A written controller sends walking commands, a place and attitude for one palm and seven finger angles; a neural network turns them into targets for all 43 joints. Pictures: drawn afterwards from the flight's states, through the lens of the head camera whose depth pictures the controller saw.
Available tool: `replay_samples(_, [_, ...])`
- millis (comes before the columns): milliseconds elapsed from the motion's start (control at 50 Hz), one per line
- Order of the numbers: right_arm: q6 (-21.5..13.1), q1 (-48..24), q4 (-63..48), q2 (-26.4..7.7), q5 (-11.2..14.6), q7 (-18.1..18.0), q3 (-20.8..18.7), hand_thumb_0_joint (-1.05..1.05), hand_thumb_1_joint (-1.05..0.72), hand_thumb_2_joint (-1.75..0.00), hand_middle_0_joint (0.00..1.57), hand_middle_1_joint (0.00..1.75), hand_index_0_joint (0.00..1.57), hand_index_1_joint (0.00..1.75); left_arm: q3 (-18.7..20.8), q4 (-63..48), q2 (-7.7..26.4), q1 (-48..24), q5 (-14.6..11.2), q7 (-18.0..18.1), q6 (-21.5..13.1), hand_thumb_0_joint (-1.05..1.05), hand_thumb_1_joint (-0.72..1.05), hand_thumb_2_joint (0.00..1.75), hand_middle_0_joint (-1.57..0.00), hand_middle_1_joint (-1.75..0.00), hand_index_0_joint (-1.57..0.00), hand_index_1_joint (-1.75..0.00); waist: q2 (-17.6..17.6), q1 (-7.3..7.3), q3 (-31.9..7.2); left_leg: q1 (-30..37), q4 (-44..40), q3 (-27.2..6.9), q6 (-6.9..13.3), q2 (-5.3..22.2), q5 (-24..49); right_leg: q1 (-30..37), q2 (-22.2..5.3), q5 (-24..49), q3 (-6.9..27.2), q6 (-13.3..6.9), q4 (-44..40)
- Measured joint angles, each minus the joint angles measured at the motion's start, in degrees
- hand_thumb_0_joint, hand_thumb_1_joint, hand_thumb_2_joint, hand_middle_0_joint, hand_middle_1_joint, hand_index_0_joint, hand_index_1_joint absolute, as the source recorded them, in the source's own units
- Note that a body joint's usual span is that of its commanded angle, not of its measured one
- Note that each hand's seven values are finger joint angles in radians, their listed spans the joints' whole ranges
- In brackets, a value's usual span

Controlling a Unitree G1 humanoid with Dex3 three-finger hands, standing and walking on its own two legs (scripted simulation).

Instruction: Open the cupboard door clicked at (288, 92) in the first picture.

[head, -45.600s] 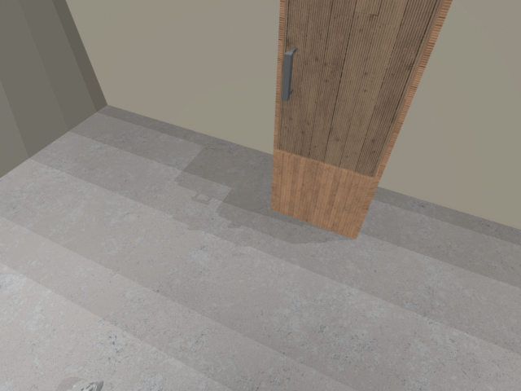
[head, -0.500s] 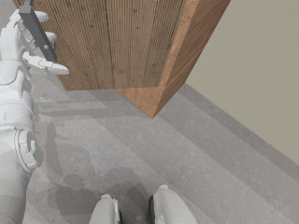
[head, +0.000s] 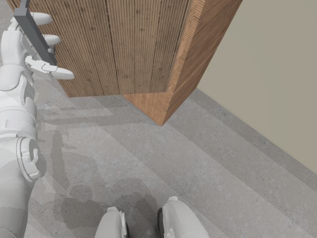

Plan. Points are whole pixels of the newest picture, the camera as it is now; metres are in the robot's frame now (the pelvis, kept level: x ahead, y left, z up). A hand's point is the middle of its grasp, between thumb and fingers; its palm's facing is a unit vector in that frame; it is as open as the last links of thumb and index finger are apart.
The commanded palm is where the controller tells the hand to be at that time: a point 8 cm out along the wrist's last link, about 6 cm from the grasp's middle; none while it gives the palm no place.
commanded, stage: slide the fingers in behind the handle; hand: left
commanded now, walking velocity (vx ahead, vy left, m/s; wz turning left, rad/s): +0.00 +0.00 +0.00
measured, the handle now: (39, 35) +0.59 +0.21 +0.07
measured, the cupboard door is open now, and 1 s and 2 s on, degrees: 47 45 90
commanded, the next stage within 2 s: close the thumb around the handle in 0.14 s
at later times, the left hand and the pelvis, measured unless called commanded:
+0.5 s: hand (49, 50) +0.54 +0.19 +0.08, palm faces +0.00 -1.00 -0.01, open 12.1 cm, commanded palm +0.52 +0.23 +0.07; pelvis +0.00 +0.01 +0.00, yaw +0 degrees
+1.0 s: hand (48, 50) +0.55 +0.19 +0.07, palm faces +0.00 -1.00 -0.01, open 5.6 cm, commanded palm +0.53 +0.23 +0.07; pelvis +0.00 +0.01 +0.00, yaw +0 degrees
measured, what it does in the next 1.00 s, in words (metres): stands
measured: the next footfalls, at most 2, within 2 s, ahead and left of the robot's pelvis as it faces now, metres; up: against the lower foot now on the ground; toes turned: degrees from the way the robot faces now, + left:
none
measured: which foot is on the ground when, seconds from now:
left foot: down 0.00-1.00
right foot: down 0.00-1.00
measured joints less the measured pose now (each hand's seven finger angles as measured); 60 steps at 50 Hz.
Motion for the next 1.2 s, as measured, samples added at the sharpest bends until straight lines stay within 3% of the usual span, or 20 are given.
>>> replay_samples(380, [-0.2,0.4,-0.1,0.3,-0.1,0.2,0.3,0.0,-0.91,-0.9,0.2,0.3,0.21,0.3,0.1,-0.2,0.0,-0.2,0.2,0.1,0.4,-0.01,-0.42,0.33,-0.31,-1.2,-0.31,-1.21,0.1,-0.29,-0.1,-0.5,0.3,0.3,0.5,-0.1,0.0,-0.4,-0.1,0.3,0.3,0.5,-0.1])
replay_samples(520, [-0.1,0.5,-0.1,0.4,-0.3,0.3,0.4,0.0,-0.91,-0.9,0.2,0.3,0.21,0.3,0.4,-0.1,-0.5,0.0,0.5,0.7,0.2,-0.01,-0.15,0.44,-0.33,-1.23,-0.33,-1.24,0.2,-0.41,-0.2,-0.3,0.4,0.5,0.7,-0.2,-0.2,-0.2,-0.1,0.2,0.5,0.7,-0.1])
replay_samples(860, [-0.1,0.1,0.1,0.2,-0.2,0.1,0.3,0.0,-0.91,-0.9,0.2,0.3,0.21,0.3,-0.2,0.4,-1.1,0.4,0.2,0.7,-0.4,0.01,0.71,0.81,-0.39,-1.33,-0.39,-1.33,0.1,-0.04,-0.2,0.2,0.3,0.3,0.9,-0.5,-0.2,0.5,-0.4,0.2,0.5,1.0,-0.3])
replay_samples(1080, [-0.5,-0.2,0.1,0.0,-0.5,0.0,0.4,0.0,-0.91,-0.9,0.2,0.3,0.21,0.3,-0.5,1.1,0.2,-2.4,0.7,0.8,0.2,0.01,0.73,0.84,-0.37,-1.34,-0.38,-1.35,0.2,-0.45,0.0,-2.1,1.6,0.0,0.9,-0.6,-0.3,-1.7,-0.5,0.1,0.2,0.9,0.9])
replay_samples(1200, [0.3,0.5,-0.7,0.3,-0.1,0.2,0.3,0.0,-0.91,-0.9,0.2,0.3,0.21,0.3,0.4,-2.2,-0.2,0.8,-0.3,0.1,0.9,0.0,0.73,0.82,-0.36,-1.35,-0.37,-1.35,0.1,-0.16,-0.1,-0.8,0.6,0.7,0.8,-0.2,-0.2,-0.8,0.0,0.3,0.9,0.8,0.1])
